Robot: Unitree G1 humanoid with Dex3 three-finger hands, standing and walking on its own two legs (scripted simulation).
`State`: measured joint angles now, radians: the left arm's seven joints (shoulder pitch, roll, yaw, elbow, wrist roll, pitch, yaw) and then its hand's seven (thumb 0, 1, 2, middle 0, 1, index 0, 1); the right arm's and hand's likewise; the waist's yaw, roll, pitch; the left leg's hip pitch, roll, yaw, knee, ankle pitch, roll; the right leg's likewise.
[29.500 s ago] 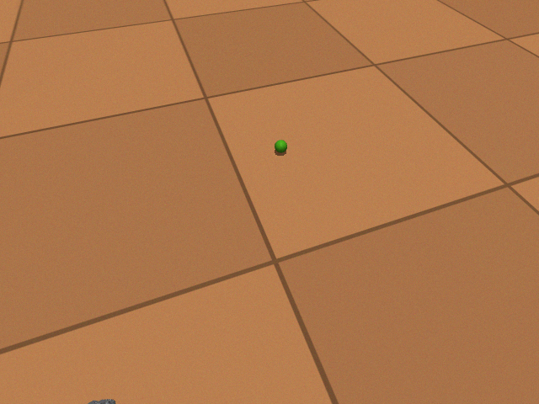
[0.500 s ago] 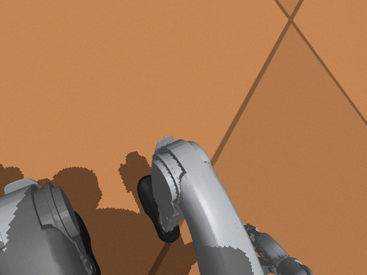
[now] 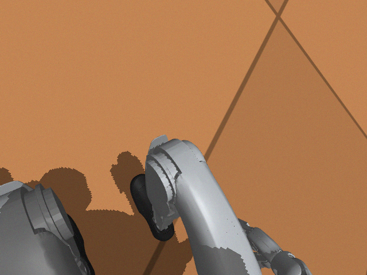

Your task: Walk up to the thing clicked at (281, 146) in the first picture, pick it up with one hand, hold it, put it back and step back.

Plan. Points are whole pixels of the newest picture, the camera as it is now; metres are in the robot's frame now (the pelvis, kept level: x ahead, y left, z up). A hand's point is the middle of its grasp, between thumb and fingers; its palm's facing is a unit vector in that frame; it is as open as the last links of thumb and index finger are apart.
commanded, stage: rest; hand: left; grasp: from above
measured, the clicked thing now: out of the picture +0.47 +0.34 -0.27
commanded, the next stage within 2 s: open in 0.32 s
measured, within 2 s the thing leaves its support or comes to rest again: rests again in 0.56 s
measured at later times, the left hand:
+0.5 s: hand out of the picture +0.46 +0.34 -0.25, palm faces -0.43 -0.15 -0.89, open 9.0 cm
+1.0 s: hand out of the picture +0.47 +0.34 -0.25, palm faces -0.44 -0.16 -0.89, open 13.5 cm
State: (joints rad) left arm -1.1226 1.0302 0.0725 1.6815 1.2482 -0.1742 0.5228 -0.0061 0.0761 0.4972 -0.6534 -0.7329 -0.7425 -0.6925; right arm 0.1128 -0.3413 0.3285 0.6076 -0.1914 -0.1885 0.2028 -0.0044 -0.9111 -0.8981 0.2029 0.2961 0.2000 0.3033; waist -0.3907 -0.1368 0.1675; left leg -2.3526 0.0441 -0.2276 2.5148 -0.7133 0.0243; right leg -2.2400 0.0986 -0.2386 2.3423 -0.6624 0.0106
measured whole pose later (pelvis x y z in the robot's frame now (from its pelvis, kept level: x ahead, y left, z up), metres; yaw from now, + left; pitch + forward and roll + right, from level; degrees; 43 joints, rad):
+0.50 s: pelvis +0.00 +0.00 +0.00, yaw -1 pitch +28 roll -15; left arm -1.16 1.09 0.06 1.72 1.25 -0.19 0.55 -0.01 0.09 0.51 -0.63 -0.75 -0.72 -0.72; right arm 0.10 -0.36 0.37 0.60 -0.21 -0.21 0.21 0.00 -0.91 -0.90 0.20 0.30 0.20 0.30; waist -0.41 -0.17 0.20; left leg -2.34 0.05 -0.25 2.53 -0.71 0.02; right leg -2.23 0.11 -0.25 2.34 -0.65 0.02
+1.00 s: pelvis +0.00 +0.00 +0.00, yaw -1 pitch +28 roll -15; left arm -1.15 1.13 0.06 1.71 1.24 -0.22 0.52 0.00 -0.41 0.88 -0.13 -1.05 -0.16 -1.01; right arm 0.11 -0.35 0.40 0.59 -0.21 -0.19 0.19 0.00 -0.90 -0.90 0.20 0.30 0.20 0.30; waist -0.42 -0.16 0.21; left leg -2.34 0.05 -0.25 2.52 -0.72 0.02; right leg -2.22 0.11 -0.26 2.33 -0.65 0.02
